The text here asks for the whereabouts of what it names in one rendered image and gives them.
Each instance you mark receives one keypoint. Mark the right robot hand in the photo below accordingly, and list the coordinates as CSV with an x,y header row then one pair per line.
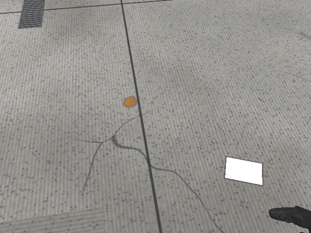
x,y
296,215

